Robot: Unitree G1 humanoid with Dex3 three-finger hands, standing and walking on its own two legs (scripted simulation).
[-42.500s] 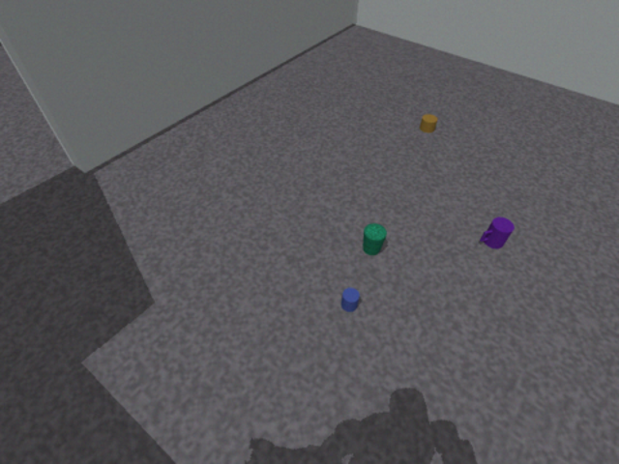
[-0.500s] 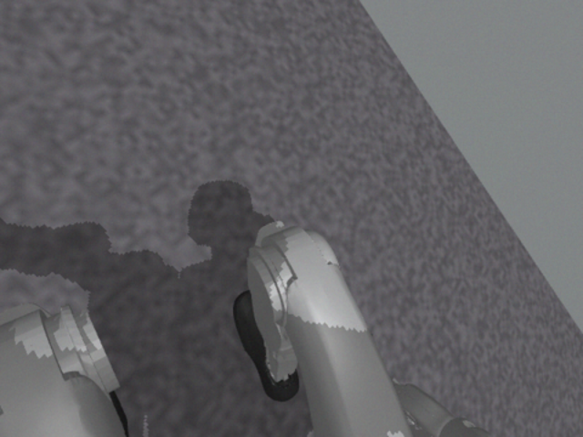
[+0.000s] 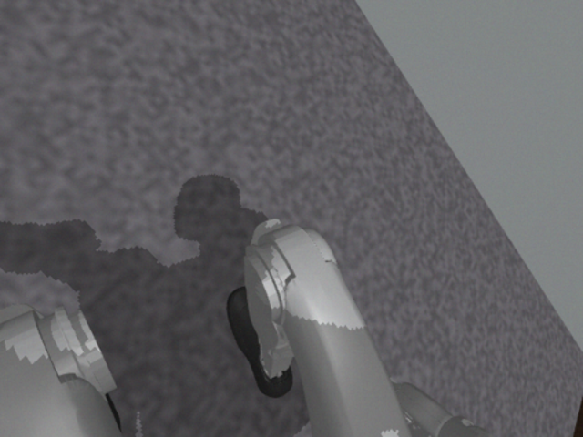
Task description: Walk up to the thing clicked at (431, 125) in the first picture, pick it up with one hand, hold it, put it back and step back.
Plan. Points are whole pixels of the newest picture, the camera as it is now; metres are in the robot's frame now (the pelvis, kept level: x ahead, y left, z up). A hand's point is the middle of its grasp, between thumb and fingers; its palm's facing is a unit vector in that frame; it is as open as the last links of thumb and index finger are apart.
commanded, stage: open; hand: left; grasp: from above
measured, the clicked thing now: out of the picture +0.45 +0.32 -0.26
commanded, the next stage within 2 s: withdraw in 0.40 s
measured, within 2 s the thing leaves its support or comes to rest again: rests again in 0.82 s
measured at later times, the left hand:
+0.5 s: hand out of the picture +0.44 +0.32 -0.24, palm faces -0.43 -0.16 -0.89, open 13.8 cm
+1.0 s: hand out of the picture +0.44 +0.35 -0.09, palm faces -0.36 -0.09 -0.93, open 14.0 cm
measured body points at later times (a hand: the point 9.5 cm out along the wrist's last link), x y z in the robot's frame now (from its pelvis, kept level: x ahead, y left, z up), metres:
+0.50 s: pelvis +0.00 +0.00 +0.00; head +0.26 +0.13 +0.34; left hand +0.46 +0.33 -0.19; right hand +0.06 -0.25 -0.05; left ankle +0.06 +0.13 -0.26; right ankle +0.12 -0.14 -0.26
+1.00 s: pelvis +0.00 -0.01 +0.04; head +0.21 +0.09 +0.43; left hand +0.46 +0.35 -0.04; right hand +0.10 -0.26 -0.06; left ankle +0.06 +0.13 -0.26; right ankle +0.12 -0.14 -0.26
